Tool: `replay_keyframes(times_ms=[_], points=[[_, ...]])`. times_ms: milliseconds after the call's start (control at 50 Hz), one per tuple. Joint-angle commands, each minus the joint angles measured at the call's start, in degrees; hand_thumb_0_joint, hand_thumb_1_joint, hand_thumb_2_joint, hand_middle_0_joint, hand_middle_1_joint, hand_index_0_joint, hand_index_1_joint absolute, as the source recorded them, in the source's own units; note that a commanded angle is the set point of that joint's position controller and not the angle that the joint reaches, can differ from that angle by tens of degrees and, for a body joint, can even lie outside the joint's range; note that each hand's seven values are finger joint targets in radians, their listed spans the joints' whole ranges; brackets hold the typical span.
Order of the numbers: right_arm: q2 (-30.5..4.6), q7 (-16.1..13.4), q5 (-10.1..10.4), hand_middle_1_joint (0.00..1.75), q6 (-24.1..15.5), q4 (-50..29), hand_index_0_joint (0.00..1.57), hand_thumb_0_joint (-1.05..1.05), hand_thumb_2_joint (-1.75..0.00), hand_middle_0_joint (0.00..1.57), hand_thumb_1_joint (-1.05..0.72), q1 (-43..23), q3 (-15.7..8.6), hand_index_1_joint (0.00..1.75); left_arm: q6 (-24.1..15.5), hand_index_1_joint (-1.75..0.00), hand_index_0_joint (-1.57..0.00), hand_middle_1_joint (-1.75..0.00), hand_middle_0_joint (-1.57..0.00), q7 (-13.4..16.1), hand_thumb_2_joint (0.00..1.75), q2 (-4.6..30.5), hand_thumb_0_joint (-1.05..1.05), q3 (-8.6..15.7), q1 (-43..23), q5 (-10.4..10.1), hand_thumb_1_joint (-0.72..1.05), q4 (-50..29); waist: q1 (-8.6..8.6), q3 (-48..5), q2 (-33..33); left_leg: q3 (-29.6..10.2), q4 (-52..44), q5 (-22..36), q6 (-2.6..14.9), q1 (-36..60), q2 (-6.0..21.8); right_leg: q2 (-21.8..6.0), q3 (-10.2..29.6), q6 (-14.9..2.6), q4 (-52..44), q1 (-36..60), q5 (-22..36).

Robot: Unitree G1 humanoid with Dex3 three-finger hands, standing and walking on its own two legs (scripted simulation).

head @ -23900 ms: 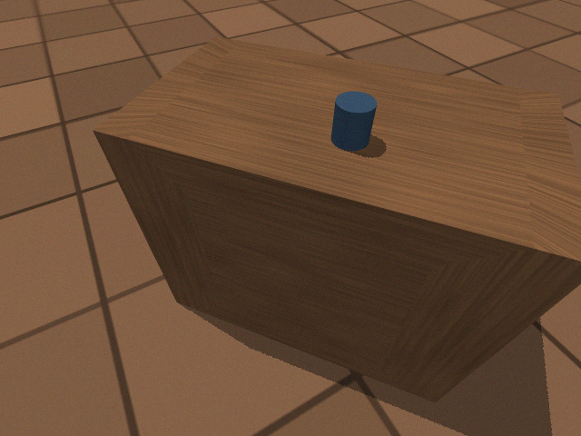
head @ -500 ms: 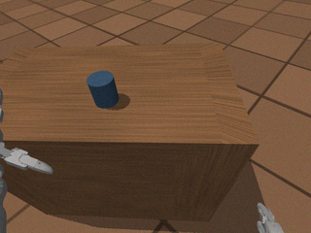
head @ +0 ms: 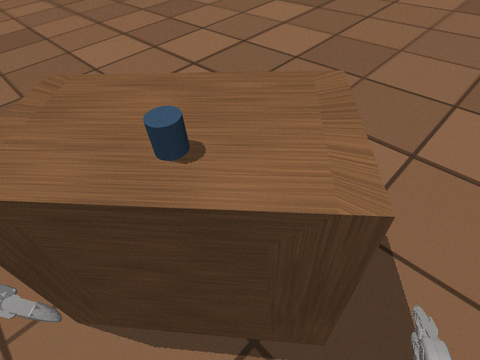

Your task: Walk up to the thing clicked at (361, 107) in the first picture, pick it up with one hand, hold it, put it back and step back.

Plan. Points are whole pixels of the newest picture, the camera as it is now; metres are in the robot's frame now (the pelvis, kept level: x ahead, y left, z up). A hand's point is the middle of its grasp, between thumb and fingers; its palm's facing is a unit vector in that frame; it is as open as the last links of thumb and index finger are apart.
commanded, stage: home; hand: left
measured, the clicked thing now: (167, 133) +0.55 +0.20 +0.10
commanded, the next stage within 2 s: none
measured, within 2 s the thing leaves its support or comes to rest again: neither
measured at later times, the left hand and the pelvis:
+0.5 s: hand (90, 301) +0.19 +0.24 +0.06, palm faces +0.23 -0.92 -0.32, open 17.3 cm; pelvis +0.01 +0.02 +0.00, yaw -1 degrees
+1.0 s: hand (145, 333) +0.19 +0.20 -0.08, palm faces +0.11 -0.96 -0.25, open 17.6 cm; pelvis +0.01 +0.02 -0.02, yaw -1 degrees
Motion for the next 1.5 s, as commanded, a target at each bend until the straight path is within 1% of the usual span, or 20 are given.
replay_keyframes(times_ms=[0,80,120,240,280,320,420,440,460,540,560,600,620,680,700,720,840,1040,1260,1480], points=[[-6.0,-0.1,0.0,0.05,-4.7,-12.2,0.05,0.00,-0.06,0.06,0.50,-4.2,-1.3,0.05,-5.4,-0.07,-0.07,-0.07,-0.06,0.5,0.04,11.8,0.00,5.6,-4.9,-0.3,-0.55,-11.5,0.10,-2.8,-3.6,5.5,-7.2,3.3,2.96,0.6,-2.3,1.1,-2.7,-0.33,-10.1,0.9,3.8],[-8.5,-0.4,-0.2,0.13,-6.0,-13.0,0.12,0.00,-0.15,0.12,0.40,-5.4,-3.8,0.13,-6.4,-0.07,-0.06,-0.07,-0.06,1.6,0.10,15.2,0.00,8.9,-4.9,-0.2,-0.51,-10.3,0.61,-3.9,-1.2,5.4,-7.9,3.0,2.62,0.1,-2.2,1.5,-2.7,-0.78,-10.1,2.4,3.5],[-7.0,-0.4,-0.4,0.18,-6.2,-12.2,0.13,0.00,-0.31,0.13,0.24,-3.8,-2.0,0.18,-6.7,-0.06,-0.05,-0.06,-0.05,1.9,0.06,14.0,0.00,8.3,-5.0,0.0,-0.55,-7.3,0.22,-3.0,-1.8,5.1,-8.0,4.3,2.54,0.1,-1.8,1.7,-2.8,-0.86,-9.8,2.6,4.7],[2.3,0.5,-0.3,0.19,-6.9,-8.1,0.14,0.00,-0.53,0.14,-0.24,-5.4,8.5,0.19,-6.0,-0.06,-0.05,-0.06,-0.05,0.4,0.07,4.0,0.00,-2.6,-5.0,0.3,-0.53,2.6,-0.11,1.6,-1.8,4.9,-8.7,2.3,2.74,-1.6,-1.7,1.9,-3.0,-0.73,-10.2,-0.4,3.0],[0.7,0.6,-0.4,0.21,-7.3,-6.6,0.14,0.00,-0.58,0.14,-0.34,-4.4,7.6,0.21,-5.8,-0.06,-0.06,-0.06,-0.05,-0.5,0.08,2.3,0.00,-5.7,-3.5,0.3,-0.52,1.7,-0.88,1.3,-0.6,4.9,-8.9,1.6,2.75,-1.5,-1.7,2.2,-3.3,-0.80,-10.0,-0.6,2.8],[-5.7,0.3,-0.5,0.22,-7.8,-8.5,0.15,0.00,-0.61,0.15,-0.40,-5.2,2.4,0.22,-5.5,-0.07,-0.06,-0.07,-0.06,-0.7,0.09,2.9,0.00,-6.3,-0.3,0.8,-0.50,-0.2,-1.44,-2.6,0.1,4.5,-9.2,3.8,2.56,0.4,-1.2,2.7,-4.0,-0.96,-9.0,0.9,5.6],[-8.9,-0.2,-1.3,0.24,-7.6,-6.8,0.17,0.00,-0.71,0.17,-0.57,-4.0,-1.3,0.24,-3.4,-0.06,-0.06,-0.06,-0.05,0.2,0.08,4.2,0.00,-6.6,3.2,1.7,-0.51,0.0,-2.52,-7.4,-1.3,4.1,-7.5,9.9,2.17,2.6,-0.9,3.0,-4.3,-1.07,-7.7,1.9,10.8],[-7.2,-0.1,-1.4,0.25,-7.7,-7.8,0.17,0.00,-0.71,0.17,-0.57,-5.6,0.6,0.25,-2.7,-0.06,-0.05,-0.06,-0.05,0.2,0.08,1.6,0.00,-9.8,3.3,2.1,-0.52,0.6,-2.65,-7.0,-2.2,3.6,-7.6,10.7,2.00,2.4,-0.5,3.2,-4.5,-1.24,-7.1,1.6,11.0],[-7.2,-0.4,-1.5,0.25,-7.6,-7.5,0.17,0.00,-0.73,0.17,-0.59,-5.8,0.4,0.25,-2.3,-0.05,-0.05,-0.06,-0.05,0.6,0.06,2.2,0.00,-9.6,3.6,2.2,-0.56,1.0,-2.22,-8.9,-0.8,3.8,-6.8,12.4,2.01,2.4,-0.6,3.0,-4.1,-1.42,-6.8,2.1,12.3],[2.4,0.1,-1.2,0.29,-7.2,-6.0,0.19,0.00,-0.87,0.19,-0.81,-9.6,10.6,0.29,-0.2,-0.05,-0.05,-0.05,-0.04,0.6,0.04,-6.5,0.00,-21.0,2.6,3.2,-0.59,9.6,-2.70,-3.4,-1.8,3.7,-6.2,9.2,2.24,-1.6,-0.6,2.6,-4.0,-1.39,-6.5,-1.3,9.6],[0.8,-0.2,-1.4,0.30,-7.3,-7.3,0.20,0.00,-0.90,0.20,-0.88,-10.6,9.3,0.30,0.0,-0.05,-0.05,-0.05,-0.04,0.9,0.03,-4.7,0.00,-19.4,1.8,3.3,-0.60,10.9,-2.80,-3.4,-3.0,3.5,-6.1,7.2,2.36,-2.6,-0.5,2.4,-4.0,-1.21,-6.5,-1.6,7.7],[0.6,-0.5,-1.9,0.30,-6.9,-6.6,0.20,0.00,-0.90,0.20,-0.89,-6.8,9.1,0.30,1.0,-0.05,-0.05,-0.05,-0.05,0.6,0.05,-7.6,0.00,-22.5,2.9,3.8,-0.56,15.5,-4.16,-5.3,-2.1,4.0,-5.1,8.3,2.34,-2.4,-0.8,2.4,-4.0,-1.21,-5.9,-2.0,9.5],[0.6,-0.4,-2.0,0.30,-6.5,-6.1,0.20,0.00,-0.90,0.20,-0.89,-6.2,9.3,0.30,1.1,-0.05,-0.05,-0.05,-0.05,0.7,0.05,-6.5,0.00,-21.7,3.6,3.9,-0.56,16.0,-2.85,-6.3,-0.4,3.9,-5.0,8.5,2.04,-3.0,-0.7,2.5,-4.0,-1.56,-5.1,-1.7,9.5],[-4.6,-0.9,-2.3,0.30,-6.0,-6.1,0.20,0.00,-0.90,0.20,-0.89,-1.8,4.7,0.30,2.9,-0.05,-0.05,-0.05,-0.05,0.9,0.05,-4.6,0.00,-20.3,4.8,3.9,-0.55,21.5,-4.07,-9.4,0.0,4.4,-3.1,12.6,1.71,-1.5,-0.7,2.7,-3.9,-1.41,-4.0,-1.3,13.4],[-8.4,-1.1,-2.4,0.30,-5.6,3.7,0.20,0.00,-0.90,0.20,-0.89,-7.2,5.5,0.30,2.9,-0.04,-0.04,-0.04,-0.04,3.0,0.01,-0.2,0.00,-14.5,4.1,4.3,-0.61,19.5,-2.07,-8.2,1.8,3.4,-2.0,11.6,1.12,-2.5,-0.5,3.2,-4.0,-1.64,-3.4,-0.8,11.9],[-6.6,-1.5,-2.3,0.30,-5.6,2.3,0.20,0.00,-0.90,0.20,-0.89,-7.0,6.4,0.30,3.7,-0.04,-0.04,-0.04,-0.04,3.0,0.02,-3.7,0.00,-18.9,5.4,4.6,-0.61,21.8,-3.30,-8.1,1.2,3.9,-1.3,10.9,1.30,-2.6,-0.7,3.1,-3.6,-1.60,-3.8,-1.5,11.5],[-5.4,-2.9,-2.3,0.30,-5.2,3.5,0.20,0.00,-0.90,0.20,-0.90,-9.5,7.6,0.30,6.5,-0.05,-0.05,-0.05,-0.05,4.5,0.04,-6.8,0.00,-24.5,-2.1,4.6,-0.58,24.8,-6.23,-6.5,-0.9,4.4,1.0,9.3,1.85,-4.3,-0.2,3.1,-3.2,-1.27,-2.8,-5.1,11.5],[-6.0,-3.2,-2.2,0.30,-4.8,4.0,0.20,0.00,-0.90,0.20,-0.90,-11.7,7.2,0.30,10.9,-0.04,-0.04,-0.04,-0.04,6.6,0.00,-7.1,0.00,-25.1,4.4,4.7,-0.61,24.6,-3.71,-8.8,-4.8,3.6,1.9,10.4,2.02,-5.7,0.0,3.5,-4.3,-1.17,-2.3,-3.2,11.9],[-6.1,-3.9,-2.1,0.30,-4.7,3.7,0.20,0.00,-0.90,0.20,-0.90,-11.8,7.4,0.30,14.0,-0.04,-0.04,-0.04,-0.04,7.5,0.02,-5.9,0.00,-25.0,-1.5,4.7,-0.61,18.1,-4.88,-8.4,0.8,3.2,0.6,6.2,1.64,-5.7,0.5,3.8,-4.1,-1.79,-0.9,-6.0,7.9],[-6.2,-4.9,-2.3,0.30,-5.2,2.9,0.20,0.00,-0.90,0.20,-0.90,-12.2,7.6,0.30,18.9,-0.05,-0.05,-0.05,-0.05,7.4,0.04,-6.5,0.00,-25.2,2.2,4.9,-0.58,18.5,-5.13,-9.1,-4.5,3.8,3.4,7.2,2.47,-7.5,-0.1,3.6,-3.9,-1.20,-1.8,-5.5,9.4]])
